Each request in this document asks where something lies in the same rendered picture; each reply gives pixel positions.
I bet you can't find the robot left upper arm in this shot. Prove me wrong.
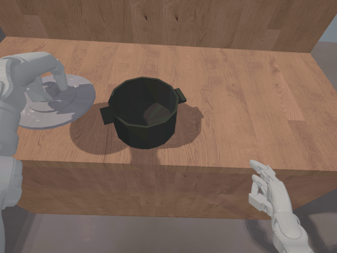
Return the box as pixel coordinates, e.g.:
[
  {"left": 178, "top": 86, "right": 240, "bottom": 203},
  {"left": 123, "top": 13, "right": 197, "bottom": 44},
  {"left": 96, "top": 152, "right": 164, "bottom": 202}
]
[{"left": 0, "top": 156, "right": 23, "bottom": 253}]

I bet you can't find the robot right forearm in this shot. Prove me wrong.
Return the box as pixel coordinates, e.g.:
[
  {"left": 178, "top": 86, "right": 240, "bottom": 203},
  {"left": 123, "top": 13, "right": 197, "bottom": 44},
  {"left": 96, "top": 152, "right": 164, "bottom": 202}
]
[{"left": 271, "top": 211, "right": 314, "bottom": 253}]

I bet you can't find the pot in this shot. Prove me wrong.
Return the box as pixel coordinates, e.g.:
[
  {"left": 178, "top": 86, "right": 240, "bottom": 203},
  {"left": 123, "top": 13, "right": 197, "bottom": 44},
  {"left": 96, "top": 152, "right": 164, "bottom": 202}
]
[{"left": 100, "top": 76, "right": 186, "bottom": 149}]

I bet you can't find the table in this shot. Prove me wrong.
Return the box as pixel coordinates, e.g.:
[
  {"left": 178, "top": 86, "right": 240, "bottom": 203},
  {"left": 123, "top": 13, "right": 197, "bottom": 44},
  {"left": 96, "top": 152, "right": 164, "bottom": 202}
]
[{"left": 0, "top": 0, "right": 337, "bottom": 220}]

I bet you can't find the left robot hand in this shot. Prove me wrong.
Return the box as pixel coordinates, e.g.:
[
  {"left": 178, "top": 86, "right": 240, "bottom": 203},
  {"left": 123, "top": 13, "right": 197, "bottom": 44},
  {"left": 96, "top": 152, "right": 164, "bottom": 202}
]
[{"left": 15, "top": 52, "right": 68, "bottom": 102}]

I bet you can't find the knob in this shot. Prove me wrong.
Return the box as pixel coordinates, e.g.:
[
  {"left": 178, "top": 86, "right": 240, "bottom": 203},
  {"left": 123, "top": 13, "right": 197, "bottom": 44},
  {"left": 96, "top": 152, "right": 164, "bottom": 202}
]
[{"left": 42, "top": 82, "right": 60, "bottom": 98}]

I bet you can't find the right robot hand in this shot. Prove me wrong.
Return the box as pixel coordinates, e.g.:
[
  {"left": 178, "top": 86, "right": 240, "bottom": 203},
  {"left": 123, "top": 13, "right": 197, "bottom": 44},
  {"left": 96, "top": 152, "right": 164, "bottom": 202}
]
[{"left": 249, "top": 160, "right": 293, "bottom": 218}]

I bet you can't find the lid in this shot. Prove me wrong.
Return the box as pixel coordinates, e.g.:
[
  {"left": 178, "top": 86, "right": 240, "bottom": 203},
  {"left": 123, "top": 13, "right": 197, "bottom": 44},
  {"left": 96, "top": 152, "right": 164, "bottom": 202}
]
[{"left": 18, "top": 74, "right": 96, "bottom": 130}]

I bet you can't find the robot left forearm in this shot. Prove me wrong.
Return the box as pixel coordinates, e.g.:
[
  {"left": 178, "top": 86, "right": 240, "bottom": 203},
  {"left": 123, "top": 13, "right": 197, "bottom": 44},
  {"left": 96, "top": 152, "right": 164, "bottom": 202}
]
[{"left": 0, "top": 55, "right": 35, "bottom": 157}]

